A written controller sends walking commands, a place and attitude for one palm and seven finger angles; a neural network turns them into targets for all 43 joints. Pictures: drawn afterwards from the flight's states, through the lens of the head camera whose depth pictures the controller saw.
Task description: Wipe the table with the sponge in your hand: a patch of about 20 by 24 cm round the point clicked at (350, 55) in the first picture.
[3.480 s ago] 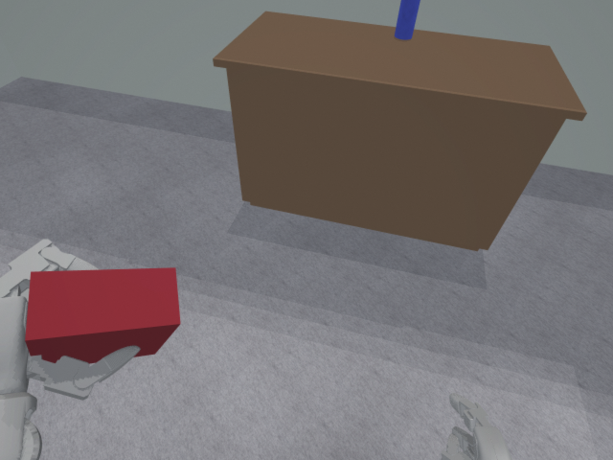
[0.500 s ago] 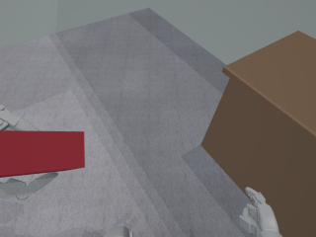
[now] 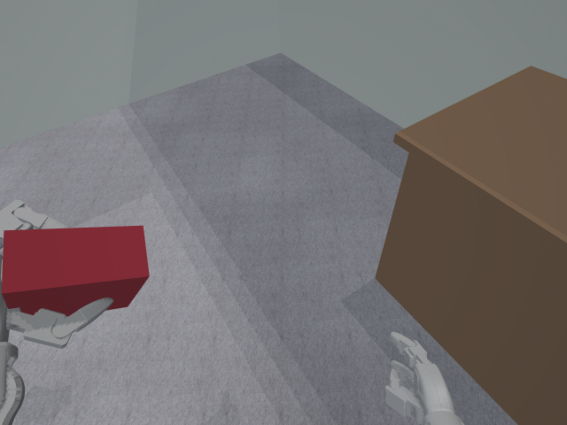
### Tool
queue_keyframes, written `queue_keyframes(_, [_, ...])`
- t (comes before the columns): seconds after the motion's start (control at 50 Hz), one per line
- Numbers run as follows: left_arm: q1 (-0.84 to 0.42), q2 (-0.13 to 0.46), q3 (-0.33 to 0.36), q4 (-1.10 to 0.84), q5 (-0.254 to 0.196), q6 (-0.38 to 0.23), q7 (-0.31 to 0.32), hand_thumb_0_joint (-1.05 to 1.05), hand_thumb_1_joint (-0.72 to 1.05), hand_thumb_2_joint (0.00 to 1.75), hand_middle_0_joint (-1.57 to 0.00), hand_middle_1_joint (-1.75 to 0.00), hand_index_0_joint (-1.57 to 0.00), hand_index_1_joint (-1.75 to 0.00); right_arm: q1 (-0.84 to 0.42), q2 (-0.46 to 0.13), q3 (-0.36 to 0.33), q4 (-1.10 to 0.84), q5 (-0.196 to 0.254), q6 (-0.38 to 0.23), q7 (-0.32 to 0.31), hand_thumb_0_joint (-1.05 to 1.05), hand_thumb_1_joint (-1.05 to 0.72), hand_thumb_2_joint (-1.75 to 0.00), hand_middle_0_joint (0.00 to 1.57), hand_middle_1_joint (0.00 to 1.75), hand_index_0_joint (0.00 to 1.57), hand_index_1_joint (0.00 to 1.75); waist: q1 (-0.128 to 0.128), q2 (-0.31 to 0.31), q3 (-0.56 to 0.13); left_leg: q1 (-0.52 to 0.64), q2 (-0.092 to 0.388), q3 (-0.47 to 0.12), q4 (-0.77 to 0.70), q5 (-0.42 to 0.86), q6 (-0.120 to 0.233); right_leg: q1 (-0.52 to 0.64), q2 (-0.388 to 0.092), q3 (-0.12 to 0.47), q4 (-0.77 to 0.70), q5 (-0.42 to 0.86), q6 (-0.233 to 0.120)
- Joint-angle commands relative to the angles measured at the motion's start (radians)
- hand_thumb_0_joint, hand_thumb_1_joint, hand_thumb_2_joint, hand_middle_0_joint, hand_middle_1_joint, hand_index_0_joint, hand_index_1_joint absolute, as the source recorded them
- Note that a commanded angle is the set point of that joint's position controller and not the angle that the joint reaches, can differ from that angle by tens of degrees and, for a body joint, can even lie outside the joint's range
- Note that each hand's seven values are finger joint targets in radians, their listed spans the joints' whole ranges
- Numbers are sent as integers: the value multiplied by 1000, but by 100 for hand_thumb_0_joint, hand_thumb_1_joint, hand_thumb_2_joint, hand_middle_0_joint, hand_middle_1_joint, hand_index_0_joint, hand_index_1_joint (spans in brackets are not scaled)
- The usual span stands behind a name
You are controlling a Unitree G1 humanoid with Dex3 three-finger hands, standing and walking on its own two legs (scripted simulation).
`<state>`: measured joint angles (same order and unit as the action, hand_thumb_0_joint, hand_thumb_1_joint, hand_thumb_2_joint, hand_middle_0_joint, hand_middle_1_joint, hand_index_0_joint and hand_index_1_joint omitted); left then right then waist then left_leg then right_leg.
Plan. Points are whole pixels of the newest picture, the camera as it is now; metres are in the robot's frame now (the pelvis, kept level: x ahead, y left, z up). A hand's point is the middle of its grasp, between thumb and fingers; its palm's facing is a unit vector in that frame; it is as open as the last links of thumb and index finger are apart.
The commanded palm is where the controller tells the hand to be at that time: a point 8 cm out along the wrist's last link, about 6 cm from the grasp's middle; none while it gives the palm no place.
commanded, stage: turn to face it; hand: left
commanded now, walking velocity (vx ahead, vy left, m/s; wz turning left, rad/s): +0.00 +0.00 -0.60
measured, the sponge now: (97, 274) +0.23 +0.23 +0.17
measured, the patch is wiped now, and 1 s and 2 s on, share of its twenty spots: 0.00 0.00 0.00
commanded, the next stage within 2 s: none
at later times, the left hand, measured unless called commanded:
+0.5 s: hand (161, 306) +0.19 +0.14 +0.18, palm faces +0.18 -0.88 -0.44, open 10.0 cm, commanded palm +0.15 +0.19 +0.19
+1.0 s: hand (353, 389) +0.14 -0.04 +0.17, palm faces -0.20 -0.83 -0.51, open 10.0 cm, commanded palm +0.11 +0.06 +0.19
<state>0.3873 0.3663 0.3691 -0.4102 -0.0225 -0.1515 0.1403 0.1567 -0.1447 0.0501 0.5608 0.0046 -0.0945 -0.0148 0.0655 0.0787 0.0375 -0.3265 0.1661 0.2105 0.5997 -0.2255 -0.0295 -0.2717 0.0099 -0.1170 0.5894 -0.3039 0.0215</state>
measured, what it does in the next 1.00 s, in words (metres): walks backwards, turning right: left foot, then right foot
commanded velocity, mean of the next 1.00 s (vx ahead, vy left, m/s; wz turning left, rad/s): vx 0.00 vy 0.00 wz -0.60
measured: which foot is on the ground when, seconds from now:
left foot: down 0.00-0.00, up 0.02-0.52, down 0.54-0.84, up 0.86-1.00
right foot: down 0.00-0.56, up 0.58-0.82, down 0.84-1.00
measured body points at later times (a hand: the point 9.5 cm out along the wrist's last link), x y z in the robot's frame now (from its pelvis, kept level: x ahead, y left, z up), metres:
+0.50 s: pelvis -0.08 -0.04 +0.01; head -0.07 -0.06 +0.46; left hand +0.17 +0.19 +0.20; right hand +0.02 -0.32 -0.08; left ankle -0.07 +0.11 -0.70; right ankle +0.02 -0.08 -0.73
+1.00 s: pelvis -0.18 -0.09 +0.00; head -0.13 -0.15 +0.44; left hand +0.14 +0.01 +0.20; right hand -0.17 -0.38 -0.11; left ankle -0.13 +0.05 -0.65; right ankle -0.18 -0.18 -0.73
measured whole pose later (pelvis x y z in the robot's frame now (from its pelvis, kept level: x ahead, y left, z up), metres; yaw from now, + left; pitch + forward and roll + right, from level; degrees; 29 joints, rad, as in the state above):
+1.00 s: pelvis -0.18 -0.09 +0.00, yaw -33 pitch +1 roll +2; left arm 0.47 0.38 0.36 -0.56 -0.04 -0.21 0.13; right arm 0.13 -0.23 -0.01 0.57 0.01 0.01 -0.01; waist -0.02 0.02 0.17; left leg -0.48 0.07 0.04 1.13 -0.49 -0.09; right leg -0.37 0.05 0.00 0.60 -0.24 -0.07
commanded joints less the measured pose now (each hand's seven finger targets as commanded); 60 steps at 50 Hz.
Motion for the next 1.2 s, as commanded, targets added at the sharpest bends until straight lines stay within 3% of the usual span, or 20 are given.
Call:
queue_keyframes(0.0, [-125, 200, 76, -240, 4, -56, 17, 0, 10, 130, -120, -160, -120, -160, -67, -131, -67, -168, 11, -22, -16, 0, -90, -90, 20, 30, 20, 30, -33, -355, -132, -212, -90, -98, 352, -404, -35, 144, -350, 514, -249, 560, -163])
queue_keyframes(0.04, [-78, 199, 85, -309, -20, -55, 21, 0, 10, 130, -120, -160, -120, -160, -83, -152, -82, -166, 18, -17, -16, 0, -90, -90, 20, 30, 20, 30, -39, -283, -134, -211, -85, -223, 570, -276, -48, 81, -340, 529, -272, 466, -151])
queue_keyframes(0.1, [24, 228, 144, -374, -30, -86, 29, 0, 10, 130, -120, -160, -120, -160, -83, -130, -60, -148, 5, 30, -18, 0, -90, -90, 20, 30, 20, 30, -48, -92, -186, -279, -86, -229, 611, -176, -72, 192, -266, 387, -197, 519, -161])
queue_keyframes(0.22, [133, 239, 211, -322, -47, -118, 39, 0, 10, 130, -120, -160, -120, -160, -65, -159, -101, -147, -3, 54, -23, 0, -90, -90, 20, 30, 20, 30, -36, -106, -218, -201, -114, -211, 392, -178, -60, 204, -227, 448, -261, 400, -135])
queue_keyframes(0.34, [130, 165, 133, -197, -45, -98, 27, 0, 10, 130, -120, -160, -120, -160, -42, -197, -104, -163, 17, 86, -12, 0, -90, -90, 20, 30, 20, 30, -31, -215, -215, -127, -139, -200, 210, -249, -39, 172, -199, 529, -341, 156, -110])
queue_keyframes(0.48, [-34, 184, 70, -332, -18, -100, 15, 0, 10, 130, -120, -160, -120, -160, 0, -202, -104, -171, -2, 120, -2, 0, -90, -90, 20, 30, 20, 30, -54, -164, -196, 228, -162, -136, -170, -232, 27, -99, -111, 525, -412, -138, -42])
queue_keyframes(0.5, [-74, 212, 81, -380, -20, -112, 12, 0, 10, 130, -120, -160, -120, -160, -2, -207, -105, -174, -4, 113, -5, 0, -90, -90, 20, 30, 20, 30, -56, -95, -190, 313, -106, -171, -247, -211, 49, -175, -68, 496, -325, -130, -25])
queue_keyframes(0.54, [-85, 206, 97, -385, -5, -131, -2, 0, 10, 130, -120, -160, -120, -160, -30, -214, -108, -186, -29, 93, -10, 0, -90, -90, 20, 30, 20, 30, -50, 190, -117, 272, 225, -457, -403, -292, 182, -350, 89, 268, 172, -122, 23])
queue_keyframes(0.56, [-85, 228, 122, -385, 13, -123, 3, 0, 10, 130, -120, -160, -120, -160, -47, -176, -105, -198, -17, 74, -13, 0, -90, -90, 20, 30, 20, 30, -32, 174, -87, 127, 315, -441, -407, -196, 233, -322, 64, 192, 495, -110, 37])
queue_keyframes(0.62, [-6, 203, 144, -321, 2, -119, -4, 0, 10, 130, -120, -160, -120, -160, -48, -170, -116, -179, -3, 57, 1, 0, -90, -90, 20, 30, 20, 30, -25, 178, -9, -54, 256, -220, -378, -185, 182, -289, -2, 160, 728, -123, 32])
queue_keyframes(0.72, [-74, 127, 48, -264, -5, -104, 8, 0, 10, 130, -120, -160, -120, -160, 27, -196, -107, -150, 21, 17, 0, 0, -90, -90, 20, 30, 20, 30, -59, 133, 0, 82, 207, -90, -224, 148, 81, -143, -11, 22, 180, -154, 53])
queue_keyframes(0.78, [-141, 145, 48, -244, 6, -100, 9, 0, 10, 130, -120, -160, -120, -160, 47, -203, -115, -135, 20, -12, 3, 0, -90, -90, 20, 30, 20, 30, -56, 48, -96, 131, 146, -33, 34, 224, 26, 63, 27, -35, -107, 89, 47])
queue_keyframes(0.8, [-146, 160, 48, -236, 15, -97, 12, 0, 10, 130, -120, -160, -120, -160, 52, -190, -114, -134, 24, -17, 4, 0, -90, -90, 20, 30, 20, 30, -60, -52, -131, 99, 82, -16, 190, 162, 2, 127, -44, 62, -191, 237, 2])
queue_keyframes(0.82, [-143, 213, 93, -246, 11, -107, 21, 0, 10, 130, -120, -160, -120, -160, 7, -154, -100, -155, 24, -21, 0, 0, -90, -90, 20, 30, 20, 30, -45, -294, -144, -121, -27, -25, 381, -221, -35, 271, -212, 332, -180, 671, -92])
queue_keyframes(0.84, [-105, 282, 179, -255, 4, -117, 36, 0, 10, 130, -120, -160, -120, -160, -52, -151, -90, -162, 12, -21, -8, 0, -90, -90, 20, 30, 20, 30, -22, -397, -168, -263, -88, -114, 565, -448, -53, 270, -340, 516, -156, 975, -177])
queue_keyframes(0.88, [-4, 263, 174, -340, -26, -114, 26, 0, 10, 130, -120, -160, -120, -160, -64, -157, -113, -174, 20, 8, -5, 0, -90, -90, 20, 30, 20, 30, -29, -326, -188, -242, -56, -257, 663, -331, -52, 222, -326, 544, -156, 776, -194])
queue_keyframes(0.9, [79, 291, 237, -374, -31, -126, 29, 0, 10, 130, -120, -160, -120, -160, -84, -138, -89, -170, 13, 28, 3, 0, -90, -90, 20, 30, 20, 30, -23, -192, -233, -284, -57, -256, 650, -302, -56, 291, -307, 512, -115, 744, -212])
queue_keyframes(0.94, [175, 260, 240, -438, -45, -148, 32, 0, 10, 130, -120, -160, -120, -160, -92, -121, -72, -167, 11, 58, 9, 0, -90, -90, 20, 30, 20, 30, -34, -123, -271, -258, -76, -227, 535, -258, -62, 311, -265, 432, -124, 704, -201])
queue_keyframes(1.1, [231, 208, 221, -354, -53, -122, 29, 0, 10, 130, -120, -160, -120, -160, -64, -166, -105, -169, 17, 93, 11, 0, -90, -90, 20, 30, 20, 30, -41, -162, -221, -81, -111, -207, 159, -231, -44, 143, -231, 529, -200, 439, -208])
queue_keyframes(1.18, [159, 189, 163, -302, -42, -96, 20, 0, 10, 130, -120, -160, -120, -160, -31, -181, -99, -175, 21, 114, 5, 0, -90, -90, 20, 30, 20, 30, -57, -153, -194, 130, -115, -185, -66, -140, -15, -43, -166, 538, -233, 164, -132])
